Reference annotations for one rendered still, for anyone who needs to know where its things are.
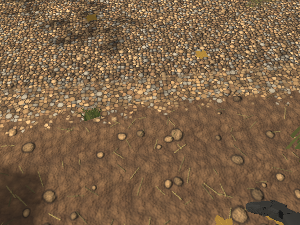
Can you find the right robot hand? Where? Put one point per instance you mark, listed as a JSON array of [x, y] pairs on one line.
[[275, 210]]

